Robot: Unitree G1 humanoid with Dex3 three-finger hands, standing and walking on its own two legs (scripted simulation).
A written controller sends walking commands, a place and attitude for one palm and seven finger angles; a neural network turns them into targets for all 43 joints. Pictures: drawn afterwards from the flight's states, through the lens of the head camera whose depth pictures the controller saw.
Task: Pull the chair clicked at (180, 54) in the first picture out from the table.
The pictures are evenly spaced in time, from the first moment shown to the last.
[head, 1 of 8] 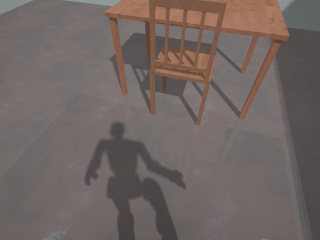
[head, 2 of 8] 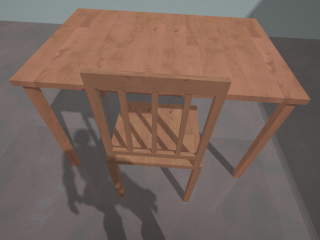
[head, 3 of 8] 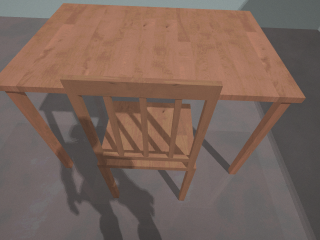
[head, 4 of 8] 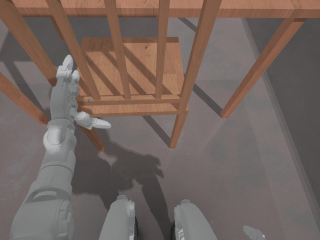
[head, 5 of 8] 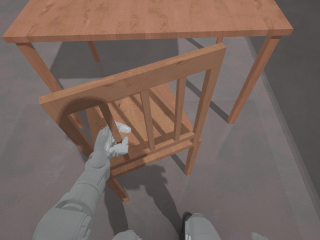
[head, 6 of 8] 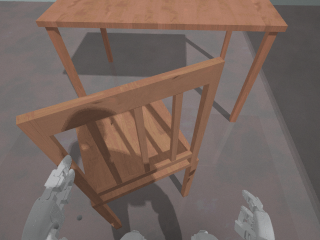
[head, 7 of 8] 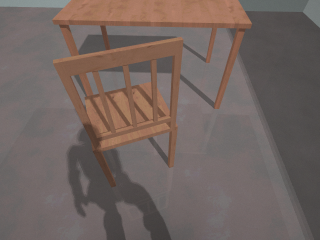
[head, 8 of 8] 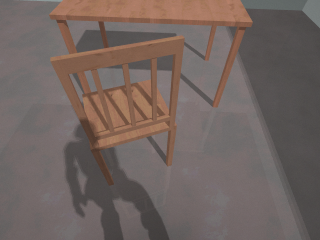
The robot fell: no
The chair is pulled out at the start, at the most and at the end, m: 0.00 0.51 0.49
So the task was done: yes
